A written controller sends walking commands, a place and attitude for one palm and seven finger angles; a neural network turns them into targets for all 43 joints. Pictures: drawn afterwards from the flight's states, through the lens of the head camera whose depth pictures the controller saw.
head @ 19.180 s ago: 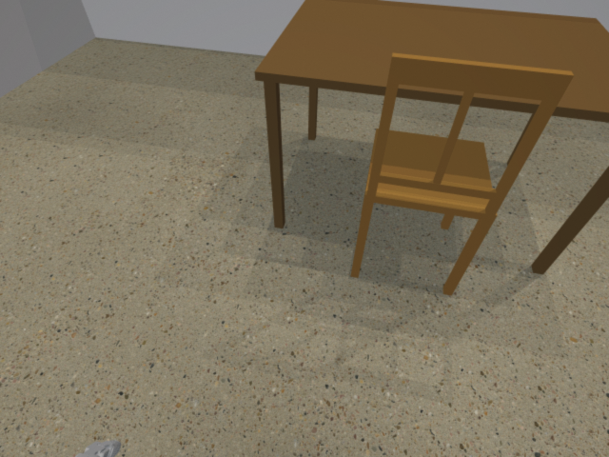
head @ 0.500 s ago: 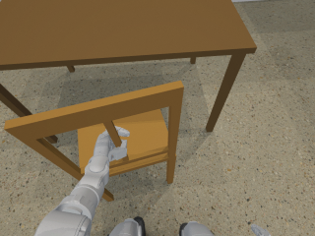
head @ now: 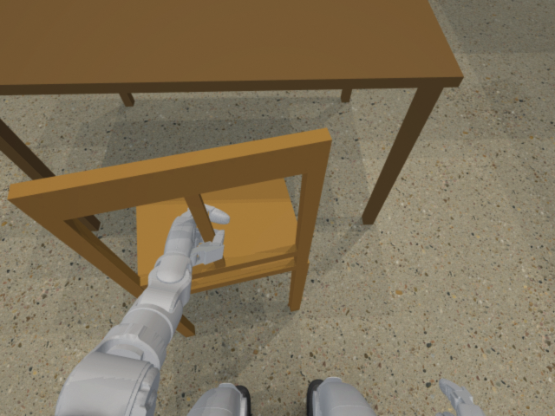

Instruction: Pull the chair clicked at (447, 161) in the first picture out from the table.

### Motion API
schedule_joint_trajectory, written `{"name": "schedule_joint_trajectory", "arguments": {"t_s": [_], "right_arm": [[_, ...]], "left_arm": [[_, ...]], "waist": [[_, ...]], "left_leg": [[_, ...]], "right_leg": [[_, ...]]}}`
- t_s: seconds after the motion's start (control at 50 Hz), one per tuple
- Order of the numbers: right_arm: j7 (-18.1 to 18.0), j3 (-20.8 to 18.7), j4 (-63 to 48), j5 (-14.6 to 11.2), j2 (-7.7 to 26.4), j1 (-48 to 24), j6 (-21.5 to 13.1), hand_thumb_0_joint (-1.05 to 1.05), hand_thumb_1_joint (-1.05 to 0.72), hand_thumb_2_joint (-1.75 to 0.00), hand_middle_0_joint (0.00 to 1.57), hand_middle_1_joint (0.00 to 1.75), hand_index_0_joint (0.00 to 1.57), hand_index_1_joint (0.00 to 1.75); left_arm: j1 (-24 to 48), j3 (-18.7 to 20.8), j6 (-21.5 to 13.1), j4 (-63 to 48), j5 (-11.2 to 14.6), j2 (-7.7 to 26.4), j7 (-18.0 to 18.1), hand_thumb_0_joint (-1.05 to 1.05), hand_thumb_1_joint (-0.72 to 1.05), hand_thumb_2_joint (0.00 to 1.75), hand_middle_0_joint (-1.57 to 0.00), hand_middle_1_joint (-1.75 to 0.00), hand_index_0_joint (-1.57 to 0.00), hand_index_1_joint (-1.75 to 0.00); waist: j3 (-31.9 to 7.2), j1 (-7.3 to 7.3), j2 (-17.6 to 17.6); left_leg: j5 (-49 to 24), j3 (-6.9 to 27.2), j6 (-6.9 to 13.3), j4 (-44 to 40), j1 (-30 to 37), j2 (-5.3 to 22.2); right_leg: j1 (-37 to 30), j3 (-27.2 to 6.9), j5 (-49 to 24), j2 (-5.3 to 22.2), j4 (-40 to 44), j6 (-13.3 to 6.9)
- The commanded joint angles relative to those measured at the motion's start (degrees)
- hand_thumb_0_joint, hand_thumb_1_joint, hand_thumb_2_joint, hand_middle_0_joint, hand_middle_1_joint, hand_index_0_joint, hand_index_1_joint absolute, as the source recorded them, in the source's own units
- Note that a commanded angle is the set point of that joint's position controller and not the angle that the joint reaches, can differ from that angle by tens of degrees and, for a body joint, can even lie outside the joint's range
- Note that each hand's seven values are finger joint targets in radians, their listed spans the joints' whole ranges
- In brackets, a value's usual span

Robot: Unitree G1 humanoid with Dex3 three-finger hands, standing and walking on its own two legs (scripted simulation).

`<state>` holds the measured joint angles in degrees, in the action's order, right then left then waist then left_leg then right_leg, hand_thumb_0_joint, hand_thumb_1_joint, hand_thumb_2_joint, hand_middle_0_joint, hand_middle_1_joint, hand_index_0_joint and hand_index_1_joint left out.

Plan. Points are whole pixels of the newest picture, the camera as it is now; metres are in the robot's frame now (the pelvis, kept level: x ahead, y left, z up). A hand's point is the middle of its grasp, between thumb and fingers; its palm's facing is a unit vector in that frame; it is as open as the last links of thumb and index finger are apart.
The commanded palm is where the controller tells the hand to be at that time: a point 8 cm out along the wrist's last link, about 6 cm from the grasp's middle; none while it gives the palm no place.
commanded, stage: step backward, pulling the chair out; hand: left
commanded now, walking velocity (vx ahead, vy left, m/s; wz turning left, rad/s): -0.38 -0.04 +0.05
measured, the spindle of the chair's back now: (208, 234) +0.40 +0.13 -0.08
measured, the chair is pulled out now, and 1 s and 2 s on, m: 0.19 0.29 0.45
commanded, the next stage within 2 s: none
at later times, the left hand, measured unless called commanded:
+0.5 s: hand (214, 270) +0.33 +0.11 -0.06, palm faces -0.01 -0.98 -0.20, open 5.2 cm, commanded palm +0.32 +0.16 -0.05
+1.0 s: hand (210, 310) +0.26 +0.11 -0.06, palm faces -0.01 -0.98 -0.19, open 5.2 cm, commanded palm +0.26 +0.16 -0.05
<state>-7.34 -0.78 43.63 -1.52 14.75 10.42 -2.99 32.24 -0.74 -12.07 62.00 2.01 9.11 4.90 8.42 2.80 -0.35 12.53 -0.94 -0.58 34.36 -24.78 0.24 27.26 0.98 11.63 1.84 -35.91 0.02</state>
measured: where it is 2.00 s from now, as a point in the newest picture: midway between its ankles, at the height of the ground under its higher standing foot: outside the picture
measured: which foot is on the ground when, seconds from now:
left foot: down 0.00-0.10, up 0.12-0.24, down 0.26-1.00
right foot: down 0.00-0.72, up 0.74-0.80, down 0.82-1.00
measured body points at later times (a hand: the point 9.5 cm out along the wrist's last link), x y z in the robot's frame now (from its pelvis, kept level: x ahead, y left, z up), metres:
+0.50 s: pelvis -0.05 -0.02 +0.00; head +0.05 -0.03 +0.44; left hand +0.32 +0.16 -0.04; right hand +0.04 -0.27 -0.14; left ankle -0.01 +0.13 -0.72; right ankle +0.05 -0.12 -0.72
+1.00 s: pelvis -0.11 -0.02 +0.00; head -0.02 -0.03 +0.44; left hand +0.26 +0.16 -0.04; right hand -0.01 -0.27 -0.14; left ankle -0.10 +0.12 -0.71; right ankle -0.02 -0.12 -0.72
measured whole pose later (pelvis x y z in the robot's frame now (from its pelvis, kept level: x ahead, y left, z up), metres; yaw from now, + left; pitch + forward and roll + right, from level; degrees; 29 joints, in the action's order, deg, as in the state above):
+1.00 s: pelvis -0.11 -0.02 +0.00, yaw +3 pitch +2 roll +0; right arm -6.9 -0.1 43.8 -2.6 13.6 9.4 -0.9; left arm 33.6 1.6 -10.5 62.5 2.9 9.3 4.5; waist 9.9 4.8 2.5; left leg 24.5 2.4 -2.6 42.2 -24.5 1.1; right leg 26.3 2.8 8.7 0.6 -32.4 -1.1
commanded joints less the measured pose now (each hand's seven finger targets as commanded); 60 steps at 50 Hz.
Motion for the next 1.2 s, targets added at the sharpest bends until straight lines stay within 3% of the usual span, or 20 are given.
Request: {"name": "schedule_joint_trajectory", "arguments": {"t_s": [0.0, 0.1, 0.14, 0.18, 0.24, 0.3, 0.38, 0.44, 0.5, 0.54, 0.62, 0.7, 0.76, 0.82, 0.9, 0.94, 1.02, 1.06, 1.1, 1.18], "right_arm": [[-0.25, -2.03, -5.44, 0.07, 6.96, 3.18, -0.91, 0.00, -0.90, -0.90, 0.20, 0.30, 0.20, 0.30], [-0.49, -2.62, -5.86, -1.22, 6.86, 3.53, -1.56, 0.00, -0.90, -0.90, 0.20, 0.30, 0.20, 0.30], [-0.24, -1.68, -5.45, -0.70, 6.64, 2.92, -1.79, 0.00, -0.90, -0.90, 0.20, 0.30, 0.20, 0.30], [-0.42, -1.02, -4.47, -0.41, 6.81, 3.36, -1.77, 0.00, -0.90, -0.90, 0.20, 0.30, 0.20, 0.30], [-1.19, -1.93, -5.74, -0.59, 9.35, 3.31, -0.32, 0.00, -0.90, -0.90, 0.20, 0.30, 0.20, 0.30], [-0.70, -1.20, -7.43, 0.18, 7.43, 1.30, 1.04, 0.00, -0.90, -0.90, 0.20, 0.30, 0.20, 0.30], [0.17, -1.90, -6.35, 0.38, 6.87, 4.13, 0.94, 0.00, -0.90, -0.90, 0.20, 0.30, 0.20, 0.30], [-0.34, -2.62, -6.21, -0.68, 7.02, 4.42, 1.04, 0.00, -0.90, -0.90, 0.20, 0.30, 0.20, 0.30], [-0.56, -2.57, -5.68, -1.49, 7.19, 4.35, 0.38, 0.00, -0.90, -0.90, 0.20, 0.30, 0.20, 0.30], [-0.32, -1.48, -5.15, -0.95, 6.71, 3.79, 0.22, 0.00, -0.90, -0.90, 0.20, 0.30, 0.20, 0.30], [-1.08, -0.95, -4.17, -0.78, 8.24, 4.39, 0.87, 0.00, -0.90, -0.90, 0.20, 0.30, 0.20, 0.30], [-1.01, -0.94, -8.95, 0.18, 7.20, 0.61, 2.53, 0.00, -0.90, -0.90, 0.20, 0.30, 0.20, 0.30], [-0.46, -1.74, -6.44, 0.14, 7.01, 4.11, 2.07, 0.00, -0.90, -0.90, 0.20, 0.30, 0.20, 0.30], [0.32, -2.15, -4.29, 0.40, 7.33, 5.57, 1.20, 0.00, -0.90, -0.90, 0.20, 0.30, 0.20, 0.30], [-0.79, -2.96, -3.97, -1.10, 7.20, 4.57, 0.69, 0.00, -0.90, -0.90, 0.20, 0.30, 0.20, 0.30], [-0.67, -2.17, -4.20, -1.20, 7.12, 3.25, 0.27, 0.00, -0.90, -0.90, 0.20, 0.30, 0.20, 0.30], [-1.37, -1.05, -2.99, -0.63, 7.94, 4.50, 0.18, 0.00, -0.90, -0.90, 0.20, 0.30, 0.20, 0.30], [-1.31, -1.81, -6.14, -0.58, 8.60, 2.04, 1.04, 0.00, -0.90, -0.90, 0.20, 0.30, 0.20, 0.30], [-0.82, -1.15, -7.67, 0.40, 6.94, 0.68, 1.81, 0.00, -0.90, -0.90, 0.20, 0.30, 0.20, 0.30], [0.53, -2.15, -5.55, 0.38, 7.20, 4.87, 1.13, 0.00, -0.90, -0.90, 0.20, 0.30, 0.20, 0.30]], "left_arm": [[18.25, 2.36, -4.08, -13.66, -0.74, 9.50, 0.75, 0.00, 0.90, 0.90, -0.50, -1.45, -0.50, -1.45], [14.55, 4.34, -3.69, -11.90, -0.28, 14.23, 1.39, 0.00, 0.90, 0.90, -0.50, -1.45, -0.50, -1.45], [14.97, 3.83, -2.32, -11.23, -0.75, 12.42, 1.32, 0.00, 0.90, 0.90, -0.50, -1.45, -0.50, -1.45], [15.34, 3.94, -1.41, -12.07, -0.74, 11.61, 1.31, 0.00, 0.90, 0.90, -0.50, -1.45, -0.50, -1.45], [15.59, 1.99, -0.62, -14.44, 0.29, 9.52, 0.97, 0.00, 0.90, 0.90, -0.50, -1.45, -0.50, -1.45], [19.69, 0.04, -1.48, -18.53, 0.09, 7.21, 0.31, 0.00, 0.90, 0.90, -0.50, -1.45, -0.50, -1.45], [19.07, 0.92, -2.26, -16.99, -0.74, 7.30, 0.37, 0.00, 0.90, 0.90, -0.50, -1.45, -0.50, -1.45], [19.11, 2.38, -2.79, -16.49, -0.69, 10.92, 0.56, 0.00, 0.90, 0.90, -0.50, -1.45, -0.50, -1.45], [14.48, 4.08, -2.16, -12.00, -0.11, 14.07, 0.86, 0.00, 0.90, 0.90, -0.50, -1.45, -0.50, -1.45], [15.84, 2.89, -1.05, -12.24, -0.49, 11.56, 0.82, 0.00, 0.90, 0.90, -0.50, -1.45, -0.50, -1.45], [15.24, 2.23, 0.75, -13.04, 0.21, 10.14, 1.09, 0.00, 0.90, 0.90, -0.50, -1.45, -0.50, -1.45], [19.89, -0.88, 0.00, -19.57, 0.30, 6.24, 0.10, 0.00, 0.90, 0.90, -0.50, -1.45, -0.50, -1.45], [20.96, 0.06, -0.78, -16.88, 0.00, 6.02, 0.14, 0.00, 0.90, 0.90, -0.50, -1.45, -0.50, -1.45], [22.97, -0.28, -2.71, -15.37, -1.35, 6.91, 0.03, 0.00, 0.90, 0.90, -0.50, -1.45, -0.50, -1.45], [18.06, 3.36, -3.02, -10.82, -0.40, 13.05, 0.44, 0.00, 0.90, 0.90, -0.50, -1.45, -0.50, -1.45], [17.78, 3.08, -1.62, -9.90, -0.44, 12.45, 0.34, 0.00, 0.90, 0.90, -0.50, -1.45, -0.50, -1.45], [16.40, 2.84, 0.13, -10.55, 0.01, 10.55, 0.62, 0.00, 0.90, 0.90, -0.50, -1.45, -0.50, -1.45], [17.63, 0.58, -0.68, -14.66, 0.67, 7.93, 0.12, 0.00, 0.90, 0.90, -0.50, -1.45, -0.50, -1.45], [21.02, -0.36, -0.89, -17.43, 0.39, 6.16, -0.28, 0.00, 0.90, 0.90, -0.50, -1.45, -0.50, -1.45], [21.06, 0.42, -2.00, -14.87, -0.50, 6.07, -0.01, 0.00, 0.90, 0.90, -0.50, -1.45, -0.50, -1.45]], "waist": [[-28.70, -1.00, 9.20], [-29.94, -0.69, -5.14], [-29.13, -1.09, -6.29], [-30.14, -0.27, -6.32], [-30.04, -0.21, 0.81], [-28.52, -0.73, 12.70], [-28.40, -0.52, 8.59], [-31.18, 0.33, 2.07], [-29.93, -0.94, -6.49], [-29.62, -0.93, -6.18], [-29.20, 0.35, -3.59], [-25.15, -1.53, 14.55], [-27.43, -0.50, 7.60], [-28.35, 0.55, 9.02], [-31.62, -0.37, -3.00], [-30.15, -1.39, -6.07], [-30.05, 0.19, -4.86], [-28.93, -0.99, 7.53], [-26.36, -1.27, 14.55], [-28.43, -0.09, 8.78]], "left_leg": [[-26.06, 10.85, 4.11, -3.81, 9.74, 12.63], [13.06, 3.38, -2.13, 13.22, 4.19, -0.03], [16.83, 5.94, -1.86, 15.70, 1.05, 0.21], [13.02, 6.13, -1.59, 5.88, 2.94, 1.71], [-17.96, 9.38, 1.36, -7.58, 10.05, 8.13], [-19.95, 12.26, 4.44, -10.32, 7.58, 13.06], [-33.93, 11.14, 4.25, -3.15, 13.68, 13.30], [-15.83, 5.57, -0.25, 1.03, 7.20, 7.71], [16.78, 3.30, -1.91, 13.31, 4.73, -0.47], [18.33, 5.36, -1.55, 14.45, 3.27, 0.48], [2.10, 4.55, -0.32, -9.09, 10.31, 3.37], [-8.36, 12.40, 5.55, -15.08, 2.84, 14.66], [-35.66, 11.37, 5.67, -4.90, 16.21, 15.13], [-38.59, 7.64, 2.09, -0.95, 18.38, 12.41], [7.17, 2.64, -2.65, 9.76, 7.30, 2.56], [17.45, 5.56, -2.21, 13.87, 3.27, 1.27], [2.13, 4.11, -1.13, -7.43, 10.55, 3.51], [-14.35, 9.16, 3.02, -11.35, 11.09, 11.31], [-13.77, 13.05, 6.02, -13.75, 5.82, 15.89], [-40.23, 10.22, 4.92, -2.24, 19.29, 14.86]], "right_leg": [[-14.84, -2.68, -7.30, 1.83, 0.59, -0.53], [-16.52, -16.30, -17.39, 17.98, 14.90, -7.83], [-19.72, -13.98, -23.39, 19.42, 13.28, -8.91], [-23.30, -9.31, -32.36, 17.16, 9.20, -6.72], [-19.44, -2.55, -24.89, 6.73, 4.09, -0.11], [-17.30, -1.19, -5.18, 2.50, -2.67, 0.60], [-15.03, -2.48, -11.47, 2.43, 0.76, -0.55], [-20.54, -7.00, -25.69, 8.40, 4.57, -2.57], [-17.37, -15.47, -15.93, 18.16, 16.89, -6.82], [-19.37, -13.54, -17.43, 19.48, 16.00, -7.59], [-19.31, -4.77, -17.44, 12.13, 10.41, -2.02], [-17.36, -0.28, 4.06, 1.55, -5.35, 0.77], [-12.49, -1.61, -3.43, 1.57, -1.87, -0.19], [-14.64, -2.75, -20.98, 3.64, 3.91, -0.91], [-21.49, -13.69, -35.76, 16.58, 11.22, -6.53], [-20.41, -14.19, -26.89, 19.86, 13.59, -8.05], [-20.10, -5.49, -24.15, 12.98, 8.65, -2.92], [-16.70, -1.21, -9.98, 3.88, 2.00, 1.32], [-15.59, -0.58, 4.84, 1.23, -6.46, 0.85], [-13.01, -2.24, -6.84, 1.75, 1.33, -0.39]]}}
